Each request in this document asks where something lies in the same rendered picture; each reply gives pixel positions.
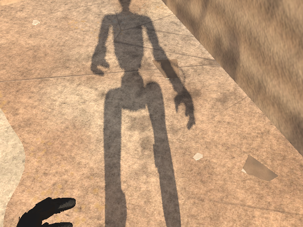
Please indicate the left robot hand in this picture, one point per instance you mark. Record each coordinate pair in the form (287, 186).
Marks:
(44, 210)

